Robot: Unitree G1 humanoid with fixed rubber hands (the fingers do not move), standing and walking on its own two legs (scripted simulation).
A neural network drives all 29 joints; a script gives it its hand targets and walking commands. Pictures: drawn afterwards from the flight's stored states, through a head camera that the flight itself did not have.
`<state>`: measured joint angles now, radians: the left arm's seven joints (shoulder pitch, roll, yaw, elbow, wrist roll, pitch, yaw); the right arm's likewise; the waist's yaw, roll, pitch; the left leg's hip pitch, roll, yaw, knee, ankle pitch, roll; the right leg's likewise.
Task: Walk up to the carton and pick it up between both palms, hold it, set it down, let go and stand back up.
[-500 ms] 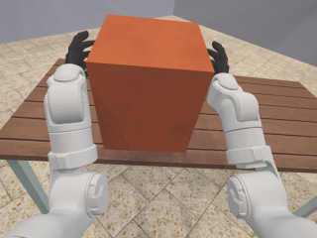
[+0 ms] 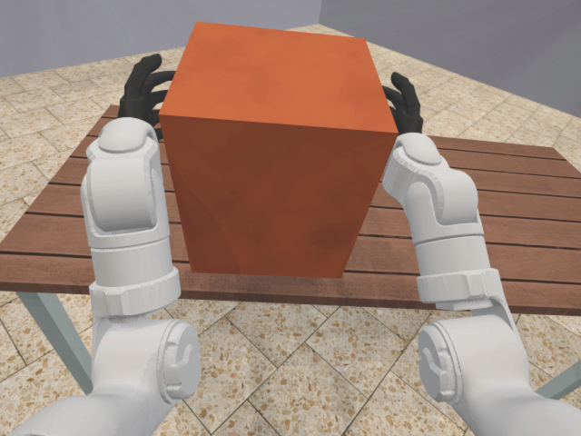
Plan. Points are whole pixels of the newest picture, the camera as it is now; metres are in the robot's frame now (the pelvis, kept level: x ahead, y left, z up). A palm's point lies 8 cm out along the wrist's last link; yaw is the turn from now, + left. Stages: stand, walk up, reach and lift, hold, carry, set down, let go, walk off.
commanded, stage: hold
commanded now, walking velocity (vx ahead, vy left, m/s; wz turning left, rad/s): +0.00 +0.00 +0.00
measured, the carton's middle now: (274, 160) +0.39 +0.01 +0.22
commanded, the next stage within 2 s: set down in 1.34 s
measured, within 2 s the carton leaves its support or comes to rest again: neither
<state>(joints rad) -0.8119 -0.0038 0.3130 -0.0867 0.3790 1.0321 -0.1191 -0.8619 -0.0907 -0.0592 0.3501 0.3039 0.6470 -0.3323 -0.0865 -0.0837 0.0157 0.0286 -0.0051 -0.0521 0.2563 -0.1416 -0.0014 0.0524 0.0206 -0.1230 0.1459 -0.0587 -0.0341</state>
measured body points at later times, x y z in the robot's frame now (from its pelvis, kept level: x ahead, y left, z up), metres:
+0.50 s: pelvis +0.00 +0.00 +0.00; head -0.05 +0.03 +0.45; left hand +0.37 +0.16 +0.28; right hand +0.38 -0.14 +0.28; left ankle +0.01 +0.12 -0.75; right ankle +0.03 -0.09 -0.75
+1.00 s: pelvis +0.00 -0.01 +0.00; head -0.05 +0.04 +0.45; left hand +0.37 +0.16 +0.28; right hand +0.38 -0.14 +0.28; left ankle +0.01 +0.12 -0.75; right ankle +0.03 -0.09 -0.75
